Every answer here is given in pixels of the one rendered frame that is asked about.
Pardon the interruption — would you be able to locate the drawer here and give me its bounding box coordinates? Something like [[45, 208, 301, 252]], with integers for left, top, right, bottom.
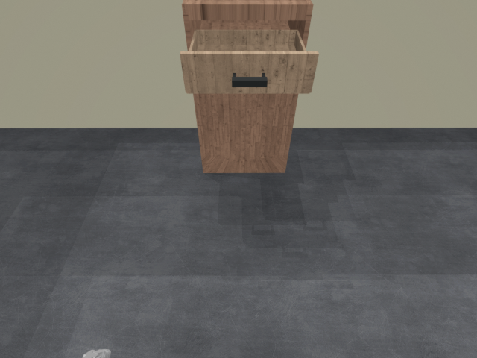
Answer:
[[180, 30, 319, 94]]

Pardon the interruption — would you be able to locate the cabinet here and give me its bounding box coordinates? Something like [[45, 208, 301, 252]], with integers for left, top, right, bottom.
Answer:
[[182, 0, 313, 173]]

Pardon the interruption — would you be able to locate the handle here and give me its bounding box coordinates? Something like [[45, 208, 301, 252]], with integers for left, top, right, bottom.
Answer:
[[232, 73, 268, 87]]

